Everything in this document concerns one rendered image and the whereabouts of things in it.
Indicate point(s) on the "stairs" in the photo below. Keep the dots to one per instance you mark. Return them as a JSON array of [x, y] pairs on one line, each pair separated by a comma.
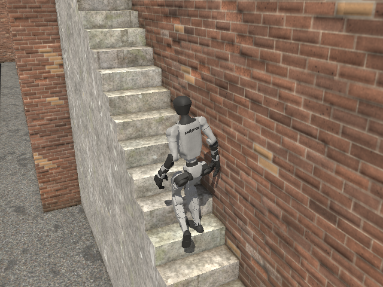
[[119, 114]]

